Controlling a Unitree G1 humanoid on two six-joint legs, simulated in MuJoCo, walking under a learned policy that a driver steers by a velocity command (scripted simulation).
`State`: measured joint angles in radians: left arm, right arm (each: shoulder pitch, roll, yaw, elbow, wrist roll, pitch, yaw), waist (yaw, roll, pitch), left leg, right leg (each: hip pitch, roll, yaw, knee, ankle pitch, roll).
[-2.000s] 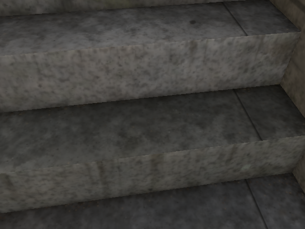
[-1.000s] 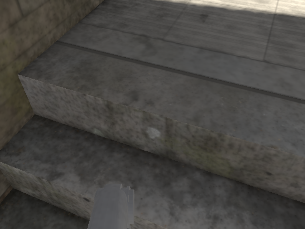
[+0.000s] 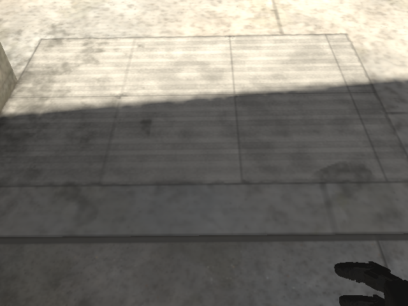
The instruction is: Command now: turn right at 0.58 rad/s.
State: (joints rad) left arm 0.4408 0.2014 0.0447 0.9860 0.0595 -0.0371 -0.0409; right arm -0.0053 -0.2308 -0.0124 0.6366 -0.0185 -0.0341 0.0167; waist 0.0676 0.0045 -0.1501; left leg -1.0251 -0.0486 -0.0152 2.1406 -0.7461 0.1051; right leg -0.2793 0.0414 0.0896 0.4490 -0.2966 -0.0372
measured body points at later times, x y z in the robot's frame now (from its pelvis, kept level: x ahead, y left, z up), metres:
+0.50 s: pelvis +0.08 +0.05 +0.15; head +0.09 +0.05 +0.60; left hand +0.31 +0.26 +0.04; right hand +0.01 -0.18 +0.00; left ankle +0.10 +0.14 -0.53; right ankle +0.06 -0.11 -0.37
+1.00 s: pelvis +0.26 -0.04 +0.20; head +0.25 -0.04 +0.65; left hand +0.13 +0.16 +0.05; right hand +0.40 -0.24 +0.08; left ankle +0.33 +0.08 -0.16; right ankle +0.15 -0.11 -0.53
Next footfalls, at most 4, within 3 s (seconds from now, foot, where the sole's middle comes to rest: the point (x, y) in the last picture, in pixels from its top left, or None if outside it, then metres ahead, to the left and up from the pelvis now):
0.16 left None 0.14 0.14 -0.57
0.74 right None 0.19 -0.11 -0.57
1.12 left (215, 275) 0.46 0.04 -0.37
1.58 right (284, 177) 0.77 -0.14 -0.37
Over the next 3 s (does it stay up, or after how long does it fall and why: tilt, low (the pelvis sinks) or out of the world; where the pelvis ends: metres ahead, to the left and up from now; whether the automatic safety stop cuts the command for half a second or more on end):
stays up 0.54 -0.13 0.40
